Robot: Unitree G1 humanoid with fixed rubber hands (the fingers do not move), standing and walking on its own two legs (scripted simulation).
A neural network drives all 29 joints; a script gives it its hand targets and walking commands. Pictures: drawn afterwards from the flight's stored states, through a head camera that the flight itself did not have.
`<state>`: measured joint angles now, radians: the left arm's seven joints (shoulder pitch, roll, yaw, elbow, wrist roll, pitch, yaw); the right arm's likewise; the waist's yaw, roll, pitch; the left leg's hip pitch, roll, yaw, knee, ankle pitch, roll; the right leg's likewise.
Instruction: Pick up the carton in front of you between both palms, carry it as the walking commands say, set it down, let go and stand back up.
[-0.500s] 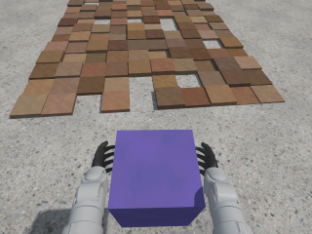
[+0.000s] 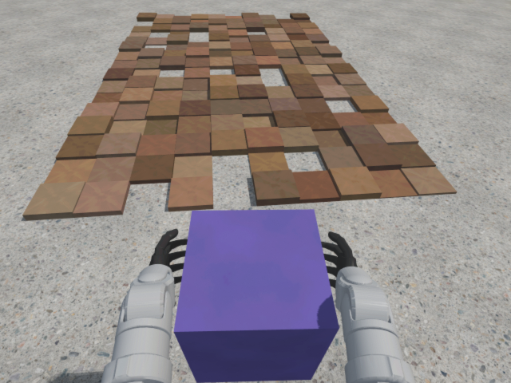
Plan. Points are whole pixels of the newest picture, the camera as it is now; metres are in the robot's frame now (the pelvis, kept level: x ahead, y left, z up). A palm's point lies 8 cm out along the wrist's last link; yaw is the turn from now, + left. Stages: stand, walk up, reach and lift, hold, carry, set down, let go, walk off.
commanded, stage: reach and lift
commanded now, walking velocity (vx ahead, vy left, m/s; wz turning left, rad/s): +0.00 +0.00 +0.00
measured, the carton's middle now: (253, 298) +0.29 +0.00 -0.04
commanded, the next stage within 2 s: hold in 0.70 s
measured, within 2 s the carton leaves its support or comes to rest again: neither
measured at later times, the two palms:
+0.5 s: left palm (161, 265) +0.31 +0.15 +0.04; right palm (346, 267) +0.31 -0.15 +0.04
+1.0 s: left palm (158, 263) +0.30 +0.15 +0.06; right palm (350, 265) +0.30 -0.15 +0.06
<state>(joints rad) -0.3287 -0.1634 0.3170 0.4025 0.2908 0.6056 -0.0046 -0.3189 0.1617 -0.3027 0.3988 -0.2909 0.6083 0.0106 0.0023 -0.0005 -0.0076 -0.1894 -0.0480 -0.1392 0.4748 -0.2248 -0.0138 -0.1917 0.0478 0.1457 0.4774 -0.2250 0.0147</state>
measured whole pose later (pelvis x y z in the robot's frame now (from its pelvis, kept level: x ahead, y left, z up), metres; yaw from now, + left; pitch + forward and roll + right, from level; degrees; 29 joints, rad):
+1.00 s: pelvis +0.01 +0.00 +0.01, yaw +0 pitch -7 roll +0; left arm -0.27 -0.15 0.24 0.24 0.27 0.76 -0.01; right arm -0.26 0.15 -0.22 0.24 -0.27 0.76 0.01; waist 0.00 0.00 0.00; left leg -0.04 -0.04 -0.13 0.36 -0.19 -0.01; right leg -0.05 0.04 0.14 0.36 -0.19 0.01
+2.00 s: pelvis +0.29 +0.02 +0.00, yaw -2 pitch +6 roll -2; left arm -0.18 -0.14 0.12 -0.34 0.10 1.21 0.10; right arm -0.16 0.13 -0.11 -0.37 -0.10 1.22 -0.10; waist -0.03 0.03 -0.11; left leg -0.08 0.03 0.16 0.30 -0.33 0.04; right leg -0.56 -0.04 -0.12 0.90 -0.32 -0.01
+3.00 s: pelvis +0.94 +0.03 +0.00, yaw +0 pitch +5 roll -1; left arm -0.73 0.01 0.23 0.05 0.07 1.22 0.12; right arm -0.72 0.01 -0.22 0.06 -0.04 1.20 -0.14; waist -0.04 -0.01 0.04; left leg -0.21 0.01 0.18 0.40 -0.29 0.07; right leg -0.72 -0.08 -0.06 0.93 -0.21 -0.04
